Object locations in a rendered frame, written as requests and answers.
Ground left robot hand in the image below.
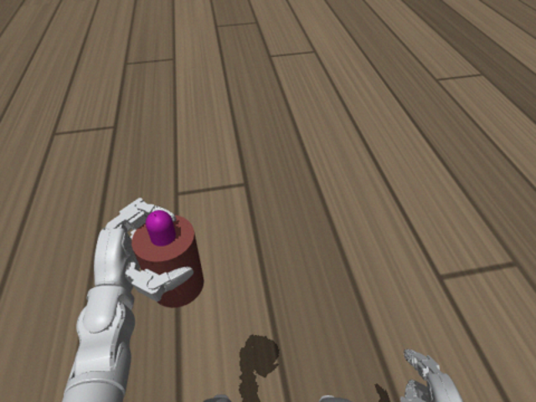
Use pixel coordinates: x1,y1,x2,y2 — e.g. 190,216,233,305
94,198,193,302

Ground left robot arm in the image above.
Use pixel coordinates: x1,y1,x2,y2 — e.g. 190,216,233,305
62,284,135,402

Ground right robot hand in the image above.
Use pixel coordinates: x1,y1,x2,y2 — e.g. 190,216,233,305
400,349,463,402

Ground bottle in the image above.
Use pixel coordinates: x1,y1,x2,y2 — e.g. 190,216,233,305
131,210,204,307

